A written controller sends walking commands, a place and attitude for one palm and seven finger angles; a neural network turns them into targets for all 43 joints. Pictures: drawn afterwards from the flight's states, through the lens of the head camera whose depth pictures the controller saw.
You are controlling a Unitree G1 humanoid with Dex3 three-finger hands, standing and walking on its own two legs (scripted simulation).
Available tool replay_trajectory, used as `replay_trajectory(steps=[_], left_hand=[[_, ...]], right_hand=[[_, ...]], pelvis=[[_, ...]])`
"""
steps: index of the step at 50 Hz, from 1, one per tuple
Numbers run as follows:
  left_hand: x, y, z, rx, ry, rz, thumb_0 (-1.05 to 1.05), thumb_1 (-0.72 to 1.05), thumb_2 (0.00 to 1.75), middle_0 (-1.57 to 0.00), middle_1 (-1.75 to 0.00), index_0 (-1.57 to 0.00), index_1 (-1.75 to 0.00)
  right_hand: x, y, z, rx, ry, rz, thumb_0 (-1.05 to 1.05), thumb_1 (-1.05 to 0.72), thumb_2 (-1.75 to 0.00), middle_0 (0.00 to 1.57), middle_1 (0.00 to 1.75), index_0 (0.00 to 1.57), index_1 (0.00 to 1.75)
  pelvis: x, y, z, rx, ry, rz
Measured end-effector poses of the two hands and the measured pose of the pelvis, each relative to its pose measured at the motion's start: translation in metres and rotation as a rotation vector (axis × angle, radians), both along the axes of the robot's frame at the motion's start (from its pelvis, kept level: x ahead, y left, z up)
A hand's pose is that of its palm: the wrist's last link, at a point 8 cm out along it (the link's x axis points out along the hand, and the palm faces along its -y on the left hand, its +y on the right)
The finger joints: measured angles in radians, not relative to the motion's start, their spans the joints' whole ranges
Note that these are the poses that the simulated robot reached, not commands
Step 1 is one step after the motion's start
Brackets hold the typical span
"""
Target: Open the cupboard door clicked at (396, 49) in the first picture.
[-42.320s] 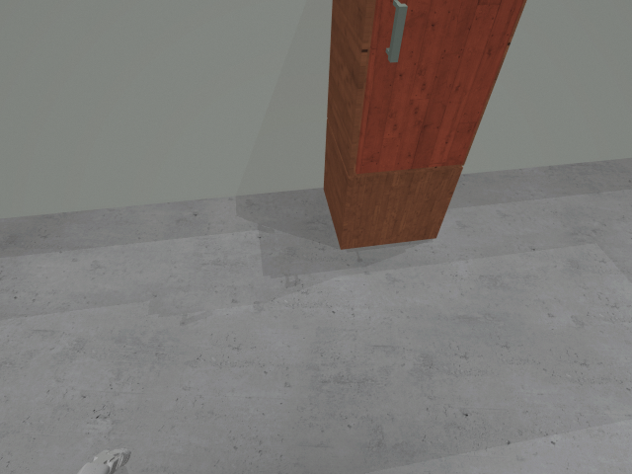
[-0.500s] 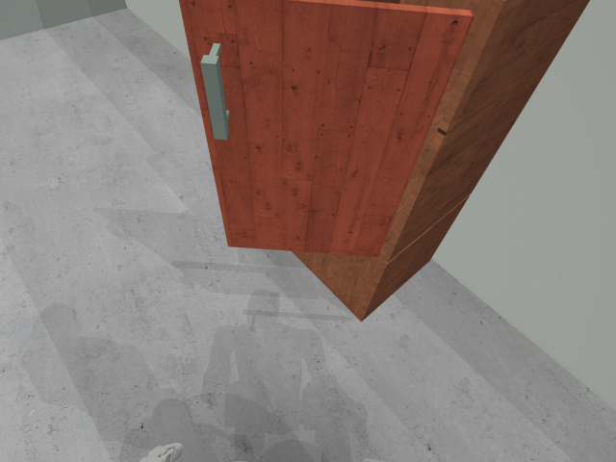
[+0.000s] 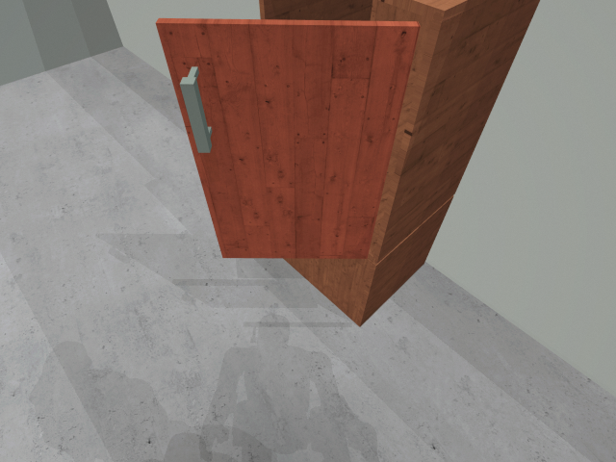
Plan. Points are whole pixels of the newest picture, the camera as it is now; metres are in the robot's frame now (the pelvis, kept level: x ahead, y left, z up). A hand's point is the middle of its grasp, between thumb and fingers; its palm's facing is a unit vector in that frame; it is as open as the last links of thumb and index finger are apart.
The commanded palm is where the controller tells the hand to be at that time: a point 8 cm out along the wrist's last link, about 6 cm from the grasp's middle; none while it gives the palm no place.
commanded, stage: come to a stop and stand still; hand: left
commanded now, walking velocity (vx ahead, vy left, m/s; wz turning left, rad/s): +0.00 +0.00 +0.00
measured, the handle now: (199, 110) +0.62 +0.21 +0.12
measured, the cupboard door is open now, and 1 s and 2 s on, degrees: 46 46 46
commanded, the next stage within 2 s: look again from close up in 0.68 s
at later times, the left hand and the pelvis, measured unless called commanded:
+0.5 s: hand out of the picture +0.00 +0.12 -0.18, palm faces +0.06 -0.99 -0.15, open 7.3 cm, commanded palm none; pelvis +0.02 -0.03 +0.00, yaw +1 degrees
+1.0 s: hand out of the picture +0.04 +0.19 -0.18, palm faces +0.05 -0.96 -0.27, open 7.4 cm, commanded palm none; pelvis +0.02 -0.01 -0.01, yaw +1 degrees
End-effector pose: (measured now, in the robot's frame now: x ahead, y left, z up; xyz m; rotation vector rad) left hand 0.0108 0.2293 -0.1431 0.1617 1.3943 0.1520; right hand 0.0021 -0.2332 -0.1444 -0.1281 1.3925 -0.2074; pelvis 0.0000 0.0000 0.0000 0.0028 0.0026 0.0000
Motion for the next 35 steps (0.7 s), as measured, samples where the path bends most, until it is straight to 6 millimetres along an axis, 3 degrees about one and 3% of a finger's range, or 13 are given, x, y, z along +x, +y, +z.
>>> replay_trajectory(steps=[7, 14, 26, 35], left_hand=[[-0.003, -0.025, 0.000, -0.009, -0.008, 0.006, 0.01, 0.94, 0.89, -0.20, -0.30, -0.20, -0.30], [-0.011, -0.041, -0.002, -0.023, 0.015, 0.027, 0.01, 0.94, 0.89, -0.20, -0.30, -0.20, -0.30], [-0.019, -0.062, -0.004, -0.056, 0.049, 0.063, 0.00, 0.91, 0.89, -0.20, -0.30, -0.20, -0.30], [-0.011, -0.061, -0.006, -0.061, 0.049, 0.068, 0.00, 0.91, 0.89, -0.20, -0.30, -0.20, -0.30]], right_hand=[[-0.033, -0.005, 0.000, 0.030, 0.088, -0.010, 0.00, -0.91, -0.90, 0.20, 0.30, 0.20, 0.30], [-0.040, -0.005, 0.000, 0.050, 0.132, -0.005, 0.00, -0.91, -0.90, 0.20, 0.30, 0.20, 0.30], [-0.003, -0.006, -0.002, 0.050, 0.076, 0.023, 0.00, -0.91, -0.90, 0.20, 0.30, 0.20, 0.30], [0.023, -0.015, 0.001, 0.012, 0.037, 0.039, 0.01, -0.92, -0.90, 0.20, 0.30, 0.20, 0.30]], pelvis=[[0.004, -0.017, 0.003, 0.003, -0.018, 0.013], [0.007, -0.028, 0.003, 0.001, -0.023, 0.020], [0.018, -0.033, 0.003, 0.003, -0.021, 0.022], [0.028, -0.030, 0.002, 0.006, -0.018, 0.020]])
